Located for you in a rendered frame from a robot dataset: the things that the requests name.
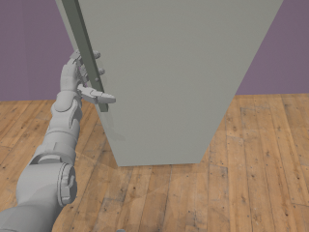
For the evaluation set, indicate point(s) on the robot left upper arm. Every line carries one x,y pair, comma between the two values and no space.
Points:
43,191

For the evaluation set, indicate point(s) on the left robot forearm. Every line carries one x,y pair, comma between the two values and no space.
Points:
62,134

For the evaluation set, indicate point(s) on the robot left hand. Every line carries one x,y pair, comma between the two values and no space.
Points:
72,77

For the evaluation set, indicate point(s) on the handle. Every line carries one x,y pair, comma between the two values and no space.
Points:
78,28

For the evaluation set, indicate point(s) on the fridge door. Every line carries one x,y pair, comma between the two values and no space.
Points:
174,67

